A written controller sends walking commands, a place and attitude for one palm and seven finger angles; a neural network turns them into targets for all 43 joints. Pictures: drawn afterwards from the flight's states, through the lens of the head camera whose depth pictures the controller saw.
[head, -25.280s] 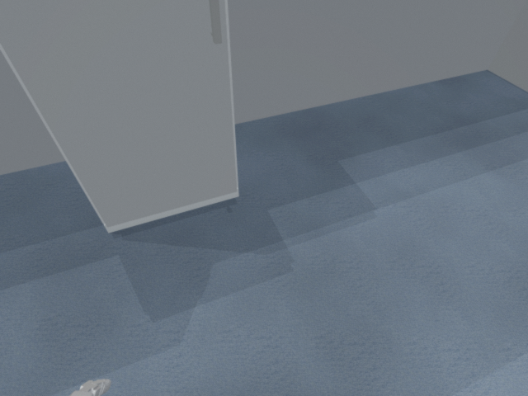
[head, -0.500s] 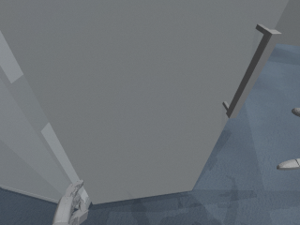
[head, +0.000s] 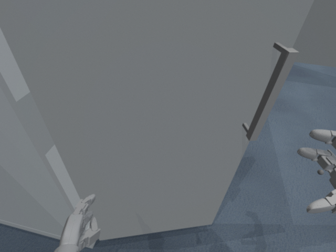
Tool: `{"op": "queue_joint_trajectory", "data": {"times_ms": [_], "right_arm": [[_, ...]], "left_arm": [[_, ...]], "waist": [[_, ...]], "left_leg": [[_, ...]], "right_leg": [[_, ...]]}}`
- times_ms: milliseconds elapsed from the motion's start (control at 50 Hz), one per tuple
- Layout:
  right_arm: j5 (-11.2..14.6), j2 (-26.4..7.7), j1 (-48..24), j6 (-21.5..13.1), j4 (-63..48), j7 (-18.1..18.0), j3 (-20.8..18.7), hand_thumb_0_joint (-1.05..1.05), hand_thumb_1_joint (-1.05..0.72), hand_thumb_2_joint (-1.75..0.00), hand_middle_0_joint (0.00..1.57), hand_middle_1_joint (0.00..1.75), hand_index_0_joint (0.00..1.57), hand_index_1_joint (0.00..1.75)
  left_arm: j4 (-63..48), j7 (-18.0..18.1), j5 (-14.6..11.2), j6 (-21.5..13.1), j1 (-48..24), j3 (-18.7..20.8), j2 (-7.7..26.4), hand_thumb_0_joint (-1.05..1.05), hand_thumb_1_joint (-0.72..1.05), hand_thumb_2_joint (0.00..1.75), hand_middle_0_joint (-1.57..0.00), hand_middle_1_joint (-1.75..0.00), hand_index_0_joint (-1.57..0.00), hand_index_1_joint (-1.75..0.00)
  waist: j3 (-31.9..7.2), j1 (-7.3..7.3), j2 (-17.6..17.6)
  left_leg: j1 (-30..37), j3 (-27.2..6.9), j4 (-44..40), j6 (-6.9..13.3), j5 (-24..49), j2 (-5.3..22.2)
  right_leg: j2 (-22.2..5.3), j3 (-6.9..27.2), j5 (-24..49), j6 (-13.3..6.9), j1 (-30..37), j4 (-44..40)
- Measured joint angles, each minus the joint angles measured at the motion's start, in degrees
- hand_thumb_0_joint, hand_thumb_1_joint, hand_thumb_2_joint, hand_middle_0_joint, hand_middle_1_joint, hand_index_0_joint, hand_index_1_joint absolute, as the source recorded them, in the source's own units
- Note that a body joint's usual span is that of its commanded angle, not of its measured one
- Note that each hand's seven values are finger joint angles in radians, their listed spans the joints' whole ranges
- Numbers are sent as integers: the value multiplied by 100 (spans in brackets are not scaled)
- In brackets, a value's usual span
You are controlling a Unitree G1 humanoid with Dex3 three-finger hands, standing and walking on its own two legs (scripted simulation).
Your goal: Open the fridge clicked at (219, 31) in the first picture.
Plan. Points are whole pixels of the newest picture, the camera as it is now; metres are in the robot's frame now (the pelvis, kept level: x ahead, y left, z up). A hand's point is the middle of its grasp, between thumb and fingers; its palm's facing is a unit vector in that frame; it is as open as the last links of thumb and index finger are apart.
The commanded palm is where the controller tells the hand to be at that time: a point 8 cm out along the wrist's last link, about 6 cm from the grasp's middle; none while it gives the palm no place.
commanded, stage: draw the hand back to the body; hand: right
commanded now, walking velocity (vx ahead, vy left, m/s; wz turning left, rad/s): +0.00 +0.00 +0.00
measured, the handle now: (263, 96) +0.44 -0.25 +0.20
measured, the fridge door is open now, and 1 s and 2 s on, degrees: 69 69 69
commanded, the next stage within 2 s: step back with the hand held close in 1.06 s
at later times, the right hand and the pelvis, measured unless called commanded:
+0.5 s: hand (317, 174) +0.22 -0.28 +0.17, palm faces +0.46 +0.81 -0.35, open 10.6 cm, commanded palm +0.16 -0.31 +0.18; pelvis +0.01 -0.01 +0.01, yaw +1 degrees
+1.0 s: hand (311, 178) +0.22 -0.27 +0.16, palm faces +0.45 +0.81 -0.37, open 7.5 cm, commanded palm +0.16 -0.30 +0.18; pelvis +0.02 +0.00 +0.01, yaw +1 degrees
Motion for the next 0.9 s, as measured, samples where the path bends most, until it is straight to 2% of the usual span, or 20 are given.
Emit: {"op": "queue_joint_trajectory", "data": {"times_ms": [20, 60, 120, 160, 220, 320, 480, 580, 760, 900], "right_arm": [[-237, -5, 33, -145, -89, -231, 96, -1, 50, -22, 25, 112, 25, 112], [-722, 2, 95, -589, -216, -996, 271, -1, 46, -24, 26, 110, 25, 110], [-1185, 141, 318, -1158, -376, -1913, 365, -1, 39, -28, 25, 106, 25, 105], [-1367, 253, 533, -1422, -500, -2270, 444, -1, 33, -31, 25, 102, 24, 102], [-1548, 375, 821, -1687, -655, -2568, 592, -1, 23, -35, 24, 96, 24, 96], [-1729, 451, 1054, -1902, -737, -2768, 773, -1, 6, -43, 24, 86, 24, 86], [-1817, 437, 1334, -2008, -914, -2795, 845, 0, -22, -57, 23, 70, 23, 70], [-1830, 440, 1590, -1998, -1118, -2745, 898, 0, -40, -66, 23, 59, 22, 59], [-1850, 489, 1882, -1909, -1402, -2731, 993, 1, -72, -81, 22, 41, 21, 40], [-1866, 508, 1775, -1819, -1353, -2773, 971, 1, -84, -87, 21, 33, 21, 33]], "left_arm": [[34, -10, 75, -19, -4, 9, -15, 2, 90, 90, -20, -30, -20, -30], [125, -62, 223, -57, -61, 19, -36, 2, 90, 90, -20, -30, -20, -30], [202, -134, 335, 12, -130, 41, -79, 2, 90, 90, -20, -30, -20, -30], [258, -154, 377, 90, -110, 71, -109, 1, 90, 90, -20, -30, -20, -30], [370, -154, 408, 216, -39, 119, -148, 2, 90, 90, -20, -30, -20, -30], [532, -129, 434, 376, 30, 174, -183, 2, 90, 90, -20, -30, -20, -30], [484, -167, 465, 506, -35, 243, -201, 2, 90, 90, -20, -30, -20, -30], [360, -207, 479, 589, -102, 277, -204, 2, 90, 90, -20, -30, -20, -30], [230, -209, 499, 690, -172, 288, -213, 1, 90, 90, -20, -30, -20, -30], [234, -191, 517, 735, -189, 253, -247, 1, 90, 90, -20, -30, -20, -30]], "waist": [[25, -7, 6], [119, 18, 5], [268, 58, 9], [318, 57, 9], [354, 35, 13], [415, 23, 19], [425, 80, 21], [399, 88, 36], [394, 12, 48], [426, -33, 50]], "left_leg": [[22, 17, -22, 1, 11, -4], [51, 54, -83, 3, 55, -11], [52, 34, -140, -5, 120, 10], [77, 1, -189, -18, 148, 30], [158, -42, -266, -38, 170, 56], [339, -86, -375, -59, 174, 91], [528, -168, -528, -77, 185, 110], [592, -193, -602, -78, 187, 105], [681, -159, -685, -68, 174, 94], [729, -121, -729, -52, 173, 87]], "right_leg": [[-3, 17, 8, 2, 6, 0], [-7, 56, 37, 11, 2, -11], [9, 36, 117, 6, 31, -115], [24, 3, 163, -11, 84, -210], [44, -41, 200, -35, 197, -333], [73, -85, 216, -59, 409, -486], [82, -164, 225, -77, 644, -684], [74, -187, 212, -78, 710, -746], [63, -154, 177, -69, 762, -770], [57, -117, 176, -55, 790, -793]]}}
